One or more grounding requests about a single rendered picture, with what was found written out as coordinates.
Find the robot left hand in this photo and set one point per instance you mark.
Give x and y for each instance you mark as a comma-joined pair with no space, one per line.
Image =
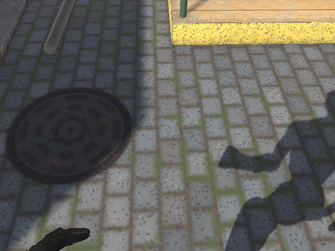
59,238

